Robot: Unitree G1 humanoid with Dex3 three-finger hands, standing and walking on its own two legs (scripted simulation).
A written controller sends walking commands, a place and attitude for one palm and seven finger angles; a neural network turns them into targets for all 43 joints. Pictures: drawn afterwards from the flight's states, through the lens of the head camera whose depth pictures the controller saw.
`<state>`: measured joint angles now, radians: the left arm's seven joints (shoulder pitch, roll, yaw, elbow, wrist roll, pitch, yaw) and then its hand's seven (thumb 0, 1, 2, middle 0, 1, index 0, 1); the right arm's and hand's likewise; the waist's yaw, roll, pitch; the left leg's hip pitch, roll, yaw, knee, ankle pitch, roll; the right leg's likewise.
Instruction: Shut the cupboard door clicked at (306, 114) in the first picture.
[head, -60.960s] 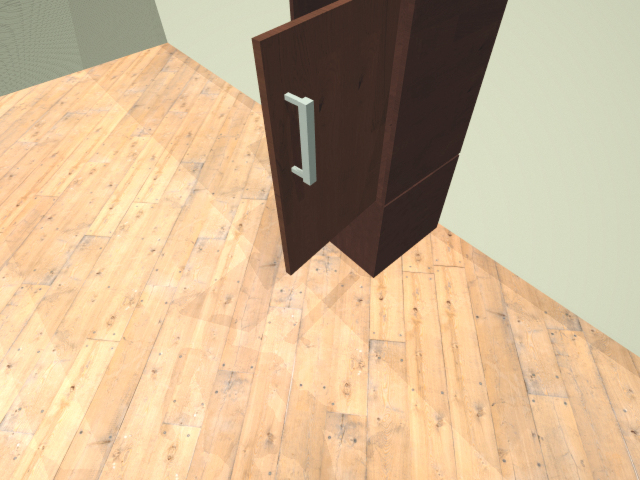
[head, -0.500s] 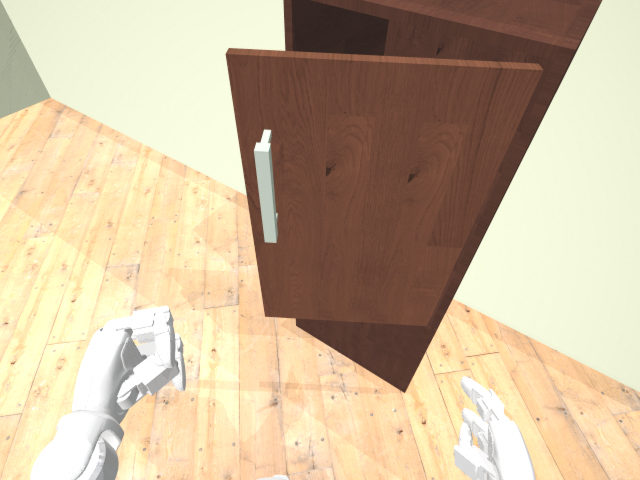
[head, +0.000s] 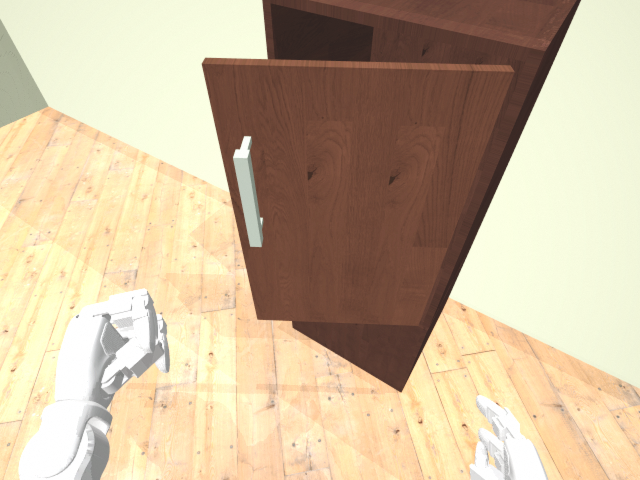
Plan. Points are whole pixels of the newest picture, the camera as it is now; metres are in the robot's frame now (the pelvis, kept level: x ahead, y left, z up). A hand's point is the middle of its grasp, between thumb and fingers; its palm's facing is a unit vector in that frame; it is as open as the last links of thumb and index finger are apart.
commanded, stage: bring the fist close to the handle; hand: left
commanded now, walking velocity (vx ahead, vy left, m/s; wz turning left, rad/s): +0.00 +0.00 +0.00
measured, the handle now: (252, 194) +0.49 +0.14 +0.09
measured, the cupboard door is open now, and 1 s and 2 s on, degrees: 31 31 28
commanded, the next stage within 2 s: push the door shut along its arc in 1.50 s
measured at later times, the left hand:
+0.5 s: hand (217, 304) +0.30 +0.15 +0.09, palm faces +0.04 -1.00 -0.03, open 3.1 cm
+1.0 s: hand (254, 245) +0.38 +0.12 +0.10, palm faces +0.02 -1.00 -0.01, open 3.1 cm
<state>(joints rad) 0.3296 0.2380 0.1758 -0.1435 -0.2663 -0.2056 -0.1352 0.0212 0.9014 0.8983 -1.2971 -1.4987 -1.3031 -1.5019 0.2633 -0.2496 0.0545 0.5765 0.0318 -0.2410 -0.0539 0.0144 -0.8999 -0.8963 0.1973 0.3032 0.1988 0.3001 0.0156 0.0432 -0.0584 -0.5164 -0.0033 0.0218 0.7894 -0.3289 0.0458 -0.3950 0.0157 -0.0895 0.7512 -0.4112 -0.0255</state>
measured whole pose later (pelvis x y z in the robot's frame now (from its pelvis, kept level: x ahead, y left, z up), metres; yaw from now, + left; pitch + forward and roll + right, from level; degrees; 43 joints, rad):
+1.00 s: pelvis +0.01 -0.01 +0.00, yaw -2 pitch +6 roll +0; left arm -0.26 0.17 0.10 0.37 -0.17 -0.18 -0.02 0.02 0.90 0.90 -1.30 -1.50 -1.30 -1.50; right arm 0.24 -0.24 0.04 0.63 0.03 -0.13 -0.04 0.01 -0.90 -0.90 0.20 0.30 0.20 0.30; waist -0.02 0.03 -0.07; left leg -0.53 0.00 0.05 0.76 -0.33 0.03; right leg -0.44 0.02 -0.06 0.75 -0.42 -0.04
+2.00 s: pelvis +0.00 -0.01 +0.00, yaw -2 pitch +8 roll -1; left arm -0.62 0.25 0.17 0.89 -0.17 -0.31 -0.10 0.02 0.90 0.90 -1.31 -1.50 -1.31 -1.50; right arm 0.31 -0.26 0.02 0.68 0.03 -0.05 -0.03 0.01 -0.90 -0.90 0.20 0.30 0.20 0.30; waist -0.06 0.03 -0.07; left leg -0.61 0.02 0.05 0.77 -0.31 0.03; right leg -0.51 0.03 -0.06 0.77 -0.40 -0.04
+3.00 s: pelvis +0.01 -0.01 -0.02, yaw -3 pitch +19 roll -2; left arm -1.13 0.47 0.26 1.31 -0.09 -0.29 -0.31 0.00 0.88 0.91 -1.30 -1.50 -1.30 -1.50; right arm 0.44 -0.29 0.02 0.68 0.00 -0.02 -0.01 0.01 -0.90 -0.90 0.20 0.30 0.20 0.30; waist -0.22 0.05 -0.09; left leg -0.88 0.04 0.04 0.91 -0.36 0.04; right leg -0.77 0.05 -0.07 0.87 -0.43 -0.04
